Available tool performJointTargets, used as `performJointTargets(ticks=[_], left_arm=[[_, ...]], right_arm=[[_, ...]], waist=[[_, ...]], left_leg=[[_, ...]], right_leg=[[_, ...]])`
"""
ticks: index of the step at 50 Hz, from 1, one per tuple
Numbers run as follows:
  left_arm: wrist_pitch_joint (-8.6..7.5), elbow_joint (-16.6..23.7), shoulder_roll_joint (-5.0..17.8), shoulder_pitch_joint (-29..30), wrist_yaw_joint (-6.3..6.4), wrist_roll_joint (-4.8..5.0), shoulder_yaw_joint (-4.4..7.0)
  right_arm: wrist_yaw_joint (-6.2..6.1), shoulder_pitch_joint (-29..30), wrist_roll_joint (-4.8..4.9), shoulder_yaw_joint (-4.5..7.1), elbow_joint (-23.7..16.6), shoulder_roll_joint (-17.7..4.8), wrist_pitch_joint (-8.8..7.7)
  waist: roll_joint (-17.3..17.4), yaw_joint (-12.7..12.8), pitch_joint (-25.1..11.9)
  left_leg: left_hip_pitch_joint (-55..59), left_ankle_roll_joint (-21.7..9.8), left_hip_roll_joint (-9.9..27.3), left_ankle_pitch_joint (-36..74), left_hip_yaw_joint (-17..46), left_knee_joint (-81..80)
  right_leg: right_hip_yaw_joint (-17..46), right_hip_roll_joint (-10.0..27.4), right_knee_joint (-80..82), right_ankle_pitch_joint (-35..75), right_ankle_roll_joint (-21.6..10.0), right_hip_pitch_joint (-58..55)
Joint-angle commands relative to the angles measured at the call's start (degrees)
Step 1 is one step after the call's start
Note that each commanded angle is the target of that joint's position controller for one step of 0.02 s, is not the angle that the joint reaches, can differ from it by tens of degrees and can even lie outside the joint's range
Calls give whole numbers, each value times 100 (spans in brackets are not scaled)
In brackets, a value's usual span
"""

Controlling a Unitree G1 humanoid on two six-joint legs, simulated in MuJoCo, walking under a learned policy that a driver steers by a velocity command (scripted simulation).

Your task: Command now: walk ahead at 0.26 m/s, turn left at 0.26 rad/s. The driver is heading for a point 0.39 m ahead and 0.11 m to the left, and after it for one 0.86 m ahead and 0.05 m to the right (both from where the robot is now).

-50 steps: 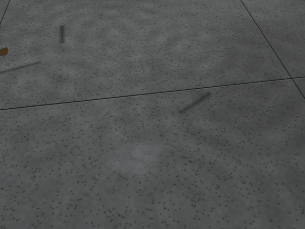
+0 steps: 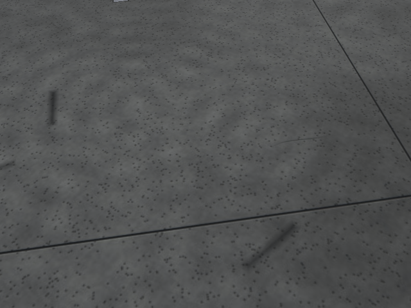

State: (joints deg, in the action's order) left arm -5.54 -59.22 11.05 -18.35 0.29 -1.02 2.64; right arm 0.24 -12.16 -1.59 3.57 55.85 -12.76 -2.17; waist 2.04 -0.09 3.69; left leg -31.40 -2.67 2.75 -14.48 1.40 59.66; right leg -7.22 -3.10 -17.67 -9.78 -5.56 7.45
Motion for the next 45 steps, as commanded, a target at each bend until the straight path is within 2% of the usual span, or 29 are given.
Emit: performJointTargets(ticks=[1, 4, 8, 11, 12, 13, 14, 15, 16, 17, 18, 19, 20, 22, 24, 27, 29, 32, 35, 37, 38, 39, 40, 41, 42, 43, 44, 45], left_arm=[[-75, 306, 590, 89, 63, 11, 49], [-1, 294, 643, -54, 152, 43, 43], [141, 239, 735, -218, 254, 29, 101], [255, 293, 856, -108, 307, 36, 188], [298, 328, 935, -76, 299, 36, 228], [308, 551, 934, -138, 275, 47, 238], [395, 790, 459, -372, 225, 115, 152], [515, 744, 490, -288, 214, -49, 134], [550, 852, 503, 46, 212, -2, 141], [534, 913, 571, 391, 219, -2, 161], [539, 986, 705, 521, 225, -60, 209], [588, 964, 689, 391, 212, -98, 212], [644, 953, 628, 310, 200, -107, 204], [711, 1003, 532, 271, 192, -62, 181], [759, 1122, 568, 464, 208, -46, 180], [801, 1313, 683, 807, 217, -28, 193], [788, 1408, 711, 934, 222, -5, 187], [731, 1505, 723, 970, 238, 39, 161], [672, 1475, 734, 638, 253, 98, 134], [636, 1400, 707, 237, 265, 120, 114], [607, 1337, 693, -11, 277, 100, 106], [575, 1372, 945, 60, 311, 29, 150], [570, 1582, 1463, 327, 329, -84, 232], [564, 1672, 1557, 727, 271, -129, 247], [528, 1661, 1218, 817, 246, -105, 157], [495, 1663, 969, 1106, 219, -41, 86], [477, 1696, 924, 1211, 202, -21, 70], [461, 1692, 914, 1159, 210, -9, 58]], right_arm=[[13, -402, 16, -10, -115, -88, 96], [42, 156, 34, -87, -339, -16, 85], [27, 240, -20, -73, -483, -133, 85], [9, -231, -40, 19, -433, -271, 37], [-11, -643, -58, 76, -352, -366, -29], [-71, -1060, -87, 242, -383, -989, -91], [-97, -986, 54, 383, -454, -1484, -1], [-62, -1008, 263, 363, -463, -1341, 95], [-94, -553, 185, 333, -584, -1105, 186], [-133, -161, 141, 242, -664, -803, 265], [-165, 44, 147, 195, -732, -650, 304], [-176, 135, 111, 172, -769, -581, 315], [-159, 82, 84, 189, -786, -644, 299], [-111, -29, 68, 248, -805, -842, 251], [-90, -93, 62, 288, -840, -964, 265], [-84, -148, 51, 318, -912, -1031, 337], [-76, -182, 36, 344, -951, -1082, 369], [-53, -164, 13, 373, -1009, -1125, 394], [-30, -27, -5, 347, -1049, -1048, 420], [-25, 63, 31, 326, -1039, -1001, 462], [-44, 127, 84, 308, -1044, -971, 487], [-72, 27, 124, 252, -1068, -790, 482], [-85, -164, 209, 173, -1142, -494, 456], [-123, 28, 47, 272, -1103, -884, 413], [-94, 0, -13, 288, -1067, -931, 392], [-58, -183, 18, 283, -947, -872, 392], [-45, -318, 15, 272, -852, -837, 415], [-31, -400, 2, 257, -775, -809, 439]], waist=[[-696, -251, -131], [-750, -53, -211], [-769, 29, -272], [-701, -135, -430], [-369, -385, -642], [498, -532, -1132], [1277, -222, -1559], [328, -251, -1761], [286, -239, -1128], [-53, -126, -493], [38, -34, -329], [170, 53, -392], [155, 65, -541], [90, 69, -762], [216, -9, -797], [435, -148, -732], [454, -205, -688], [459, -230, -707], [555, -145, -806], [556, 27, -803], [481, 174, -747], [-32, 76, -599], [-1258, -87, -672], [-1201, -30, -235], [-832, -181, -190], [-684, -394, -148], [-804, -422, -220], [-983, -374, -293]], left_leg=[[243, 73, 14, 610, -225, -634], [462, 38, -52, 1116, -515, -1564], [562, -131, -169, 712, -675, -2100], [1061, -404, -412, 263, -765, -2684], [1652, -556, -407, 1128, -595, -3280], [2679, -967, 657, 3807, 805, -3403], [3527, -2190, 2051, 6334, 2745, -3470], [3267, -2308, 1949, 5202, 2588, -3611], [2622, -2236, 1729, 3513, 2367, -3913], [1989, -1848, 1310, 2406, 1977, -4242], [1703, -1542, 972, 1933, 1714, -4352], [1560, -1385, 726, 1954, 1473, -4355], [1557, -1331, 636, 2096, 1393, -4310], [1679, -1282, 579, 2116, 1444, -4274], [1767, -1213, 544, 1417, 1650, -4359], [1843, -1111, 496, 86, 2048, -4552], [1892, -1079, 503, -240, 2286, -4596], [1935, -1040, 493, -141, 2536, -4536], [1838, -943, 467, 280, 2559, -4451], [1610, -759, 365, 414, 2558, -4345], [1353, -558, 207, 171, 2469, -4221], [959, -248, -146, -506, 2167, -3817], [281, 68, -949, -1219, 1202, -2565], [186, 137, -1289, -1612, 628, -1493], [615, 146, -1048, -1372, 862, -831], [739, 175, -1005, -1025, 843, -524], [755, 235, -1015, -833, 780, -311], [686, 303, -1017, -820, 715, -184]], right_leg=[[216, 1423, 439, 4108, -370, 214], [-84, 1419, 266, 4218, -345, -20], [-132, 1667, -328, 4237, -365, -568], [-154, 1738, -1534, 4421, -256, -701], [-309, 1573, -2486, 3914, -33, -470], [-498, 1128, -4168, 1835, 309, 503], [-145, -172, -5693, -2952, 550, 2055], [806, 256, -5913, -2838, 574, 2091], [822, 327, -5932, -2473, 612, 2434], [883, 508, -5472, -1965, 644, 2521], [890, 575, -5044, -1625, 670, 2427], [846, 546, -4841, -1407, 713, 2218], [825, 464, -4761, -1300, 742, 2105], [848, 419, -4475, -1268, 797, 2070], [908, 422, -4131, -1262, 839, 2170], [1002, 398, -3702, -1227, 868, 2290], [1045, 348, -3432, -1264, 855, 2271], [1081, 226, -3006, -1385, 770, 2013], [966, 103, -2351, -1502, 603, 1359], [842, -12, -1380, -1245, 434, 658], [798, -11, -514, -782, 332, 164], [1402, 523, 251, -901, 189, -104], [3141, 2003, 831, -1364, -289, -322], [3581, 2523, 869, -597, -765, 687], [3227, 2305, 691, 98, -853, 1012], [2597, 1889, 529, 550, -673, 1029], [2151, 1569, 389, 981, -504, 820], [1913, 1428, 250, 1559, -479, 539]])
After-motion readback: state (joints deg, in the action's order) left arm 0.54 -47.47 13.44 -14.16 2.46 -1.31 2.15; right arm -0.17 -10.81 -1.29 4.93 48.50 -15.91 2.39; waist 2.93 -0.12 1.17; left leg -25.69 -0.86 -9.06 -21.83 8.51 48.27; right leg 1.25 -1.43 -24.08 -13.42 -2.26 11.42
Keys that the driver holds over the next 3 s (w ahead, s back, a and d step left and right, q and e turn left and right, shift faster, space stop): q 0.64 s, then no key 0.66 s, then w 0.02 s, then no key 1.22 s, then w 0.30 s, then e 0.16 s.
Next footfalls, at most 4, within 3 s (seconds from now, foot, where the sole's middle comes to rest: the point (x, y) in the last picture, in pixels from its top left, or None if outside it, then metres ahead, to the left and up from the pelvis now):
0.26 left None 0.20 0.10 -0.78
0.78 right None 0.19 -0.09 -0.78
1.12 left None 0.07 0.10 -0.78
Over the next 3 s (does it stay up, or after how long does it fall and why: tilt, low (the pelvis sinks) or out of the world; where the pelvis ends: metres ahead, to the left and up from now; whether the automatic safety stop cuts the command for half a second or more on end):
stays up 0.22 0.00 0.00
